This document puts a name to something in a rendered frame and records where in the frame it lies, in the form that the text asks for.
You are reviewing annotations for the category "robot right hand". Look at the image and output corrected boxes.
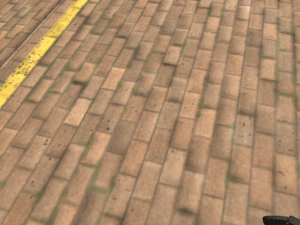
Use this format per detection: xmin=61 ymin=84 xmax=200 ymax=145
xmin=262 ymin=216 xmax=300 ymax=225

